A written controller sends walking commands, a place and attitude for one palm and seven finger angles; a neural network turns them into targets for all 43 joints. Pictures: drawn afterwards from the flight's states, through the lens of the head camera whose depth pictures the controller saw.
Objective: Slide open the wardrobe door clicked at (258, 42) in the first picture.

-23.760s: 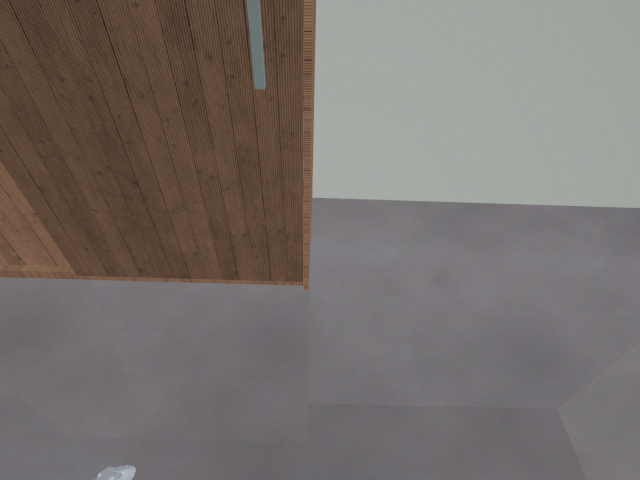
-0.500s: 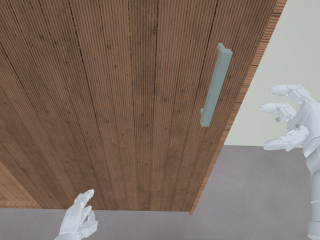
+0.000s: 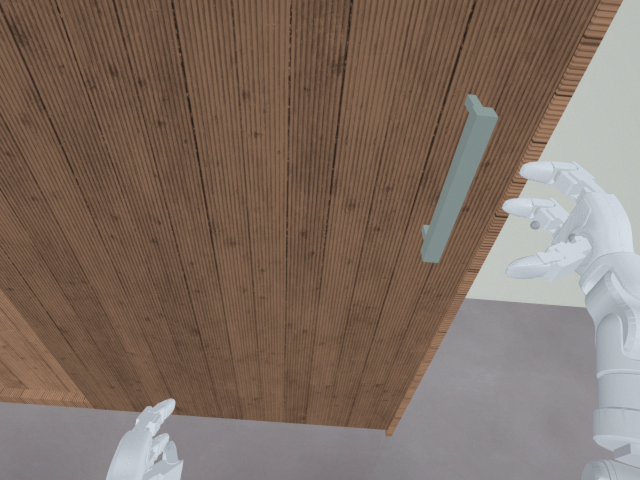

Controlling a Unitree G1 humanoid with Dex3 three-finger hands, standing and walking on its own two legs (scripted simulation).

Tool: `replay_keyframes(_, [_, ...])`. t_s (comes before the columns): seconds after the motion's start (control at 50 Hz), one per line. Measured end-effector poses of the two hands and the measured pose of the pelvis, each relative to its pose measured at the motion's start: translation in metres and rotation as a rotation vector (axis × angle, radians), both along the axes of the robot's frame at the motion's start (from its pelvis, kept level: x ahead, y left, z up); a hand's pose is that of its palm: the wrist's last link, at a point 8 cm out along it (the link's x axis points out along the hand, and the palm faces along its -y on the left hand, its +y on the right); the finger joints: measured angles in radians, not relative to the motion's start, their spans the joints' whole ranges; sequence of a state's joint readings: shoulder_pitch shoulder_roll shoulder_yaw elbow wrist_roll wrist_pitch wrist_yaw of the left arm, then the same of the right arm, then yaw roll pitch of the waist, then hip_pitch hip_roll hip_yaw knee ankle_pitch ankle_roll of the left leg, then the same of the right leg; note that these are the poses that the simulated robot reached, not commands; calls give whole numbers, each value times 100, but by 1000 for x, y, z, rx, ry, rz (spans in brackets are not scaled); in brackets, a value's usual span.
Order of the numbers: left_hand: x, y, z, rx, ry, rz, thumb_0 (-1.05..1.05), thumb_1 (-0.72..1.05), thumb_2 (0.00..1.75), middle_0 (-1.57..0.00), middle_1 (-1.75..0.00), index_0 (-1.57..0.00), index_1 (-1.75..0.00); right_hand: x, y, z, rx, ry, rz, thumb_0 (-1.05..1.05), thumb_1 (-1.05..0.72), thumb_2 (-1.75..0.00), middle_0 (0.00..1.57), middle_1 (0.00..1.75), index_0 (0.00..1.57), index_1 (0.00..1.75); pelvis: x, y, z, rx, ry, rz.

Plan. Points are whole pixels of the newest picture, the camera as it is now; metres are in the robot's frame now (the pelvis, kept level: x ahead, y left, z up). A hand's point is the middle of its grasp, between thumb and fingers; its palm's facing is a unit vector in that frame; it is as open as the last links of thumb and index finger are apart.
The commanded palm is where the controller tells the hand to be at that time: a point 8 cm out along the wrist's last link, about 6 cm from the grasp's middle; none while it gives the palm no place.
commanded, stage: move the hooked fingers beside the handle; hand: right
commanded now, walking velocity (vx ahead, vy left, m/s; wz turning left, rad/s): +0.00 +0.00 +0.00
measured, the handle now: (449, 185) +0.44 -0.13 +0.19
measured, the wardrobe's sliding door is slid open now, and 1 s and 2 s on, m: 0.00 0.00 0.00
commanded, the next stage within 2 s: none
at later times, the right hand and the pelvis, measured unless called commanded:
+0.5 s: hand (505, 220) +0.39 -0.19 +0.18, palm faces +0.01 +1.00 +0.00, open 14.0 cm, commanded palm +0.36 -0.25 +0.20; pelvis +0.01 +0.00 +0.00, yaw +1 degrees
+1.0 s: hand (528, 223) +0.37 -0.21 +0.20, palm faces +0.06 +1.00 -0.01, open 14.0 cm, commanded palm +0.35 -0.26 +0.20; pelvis +0.00 +0.00 +0.00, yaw +0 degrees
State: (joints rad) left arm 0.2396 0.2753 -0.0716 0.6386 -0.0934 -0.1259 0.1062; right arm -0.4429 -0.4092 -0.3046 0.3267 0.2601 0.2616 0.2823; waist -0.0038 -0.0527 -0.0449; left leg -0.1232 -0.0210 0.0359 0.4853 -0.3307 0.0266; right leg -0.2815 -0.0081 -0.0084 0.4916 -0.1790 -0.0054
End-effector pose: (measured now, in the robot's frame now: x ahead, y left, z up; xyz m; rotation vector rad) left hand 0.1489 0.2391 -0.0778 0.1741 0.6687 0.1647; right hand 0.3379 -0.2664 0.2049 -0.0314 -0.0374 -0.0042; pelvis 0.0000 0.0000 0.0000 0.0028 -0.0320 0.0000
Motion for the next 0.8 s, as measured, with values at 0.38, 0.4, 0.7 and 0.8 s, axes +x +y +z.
replay_keyframes(0.38, [-3, 8, -5, 11, 51, 30, 1, 90, 90, -20, -30, -20, -30, 26, 13, -8, 11, 33, 1, -1, 51, -30, 30, 120, 30, 120, 5, 1, -1, 0, 19, 1])
replay_keyframes(0.4, [-3, 8, -5, 9, 54, 32, 1, 90, 90, -20, -30, -20, -30, 27, 15, -11, 13, 45, 5, -1, 51, -30, 30, 120, 30, 120, 5, 1, -1, 0, 21, 2])
replay_keyframes(0.7, [-7, 5, -6, 5, 71, 44, 1, 90, 90, -20, -30, -20, -30, 23, -1, -4, 6, -1, -39, -1, 50, -30, 30, 120, 30, 120, 10, -2, 0, 0, 16, 11])
replay_keyframes(0.8, [-1, 2, -5, 2, 57, 31, 2, 90, 90, -20, -30, -20, -30, 15, 10, -14, 13, 33, 10, -1, 50, -30, 30, 120, 30, 120, 8, -5, 0, 0, 15, 7])
